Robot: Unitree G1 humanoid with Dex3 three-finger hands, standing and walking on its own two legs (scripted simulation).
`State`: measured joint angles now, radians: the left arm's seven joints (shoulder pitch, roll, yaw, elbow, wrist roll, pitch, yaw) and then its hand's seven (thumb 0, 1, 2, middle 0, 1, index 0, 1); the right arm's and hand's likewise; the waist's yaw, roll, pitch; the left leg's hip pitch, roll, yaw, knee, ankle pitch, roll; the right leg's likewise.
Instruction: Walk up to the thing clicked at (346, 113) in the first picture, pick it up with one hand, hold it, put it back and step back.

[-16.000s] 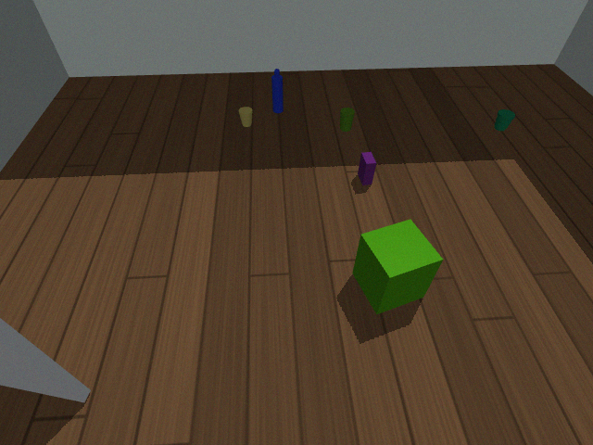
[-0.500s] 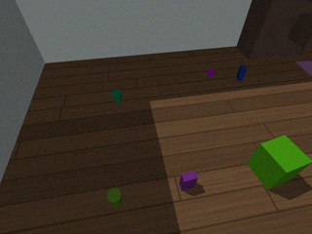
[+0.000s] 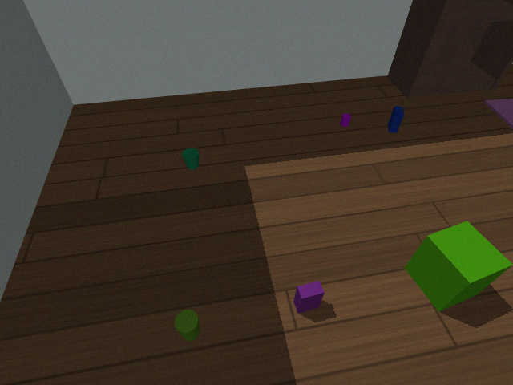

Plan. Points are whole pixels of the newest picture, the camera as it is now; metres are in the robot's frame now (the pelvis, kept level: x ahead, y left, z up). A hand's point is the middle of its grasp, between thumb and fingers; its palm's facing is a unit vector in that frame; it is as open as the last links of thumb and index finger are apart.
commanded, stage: stand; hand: left
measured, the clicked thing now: (188, 326) +0.48 +0.24 -0.73
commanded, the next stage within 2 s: rise first in 1.42 s
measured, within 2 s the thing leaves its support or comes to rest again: neither
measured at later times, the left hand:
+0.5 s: hand out of the picture +0.07 +0.25 -0.16, palm faces -0.04 -0.94 -0.35, open 7.4 cm
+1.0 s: hand out of the picture +0.08 +0.25 -0.16, palm faces -0.04 -0.94 -0.35, open 7.4 cm
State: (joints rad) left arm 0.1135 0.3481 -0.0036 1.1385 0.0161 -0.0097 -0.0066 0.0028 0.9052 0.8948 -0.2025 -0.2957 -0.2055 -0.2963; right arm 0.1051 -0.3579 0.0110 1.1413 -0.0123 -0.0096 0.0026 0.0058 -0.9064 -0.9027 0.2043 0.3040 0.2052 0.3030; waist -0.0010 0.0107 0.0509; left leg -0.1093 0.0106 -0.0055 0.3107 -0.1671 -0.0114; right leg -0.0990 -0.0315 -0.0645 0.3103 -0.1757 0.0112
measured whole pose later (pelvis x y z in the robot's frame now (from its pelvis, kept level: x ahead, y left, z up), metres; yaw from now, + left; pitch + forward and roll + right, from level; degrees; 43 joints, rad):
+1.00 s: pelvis +0.01 +0.00 +0.00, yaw +0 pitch -2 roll +0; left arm 0.11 0.35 0.00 1.13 0.02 -0.01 0.00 0.00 0.90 0.90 -0.20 -0.30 -0.21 -0.30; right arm 0.11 -0.36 0.01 1.13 -0.01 -0.01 0.00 0.01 -0.91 -0.90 0.20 0.30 0.21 0.30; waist 0.00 0.01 0.05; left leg -0.10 0.01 0.00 0.31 -0.18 -0.01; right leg -0.09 -0.03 -0.06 0.31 -0.18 0.01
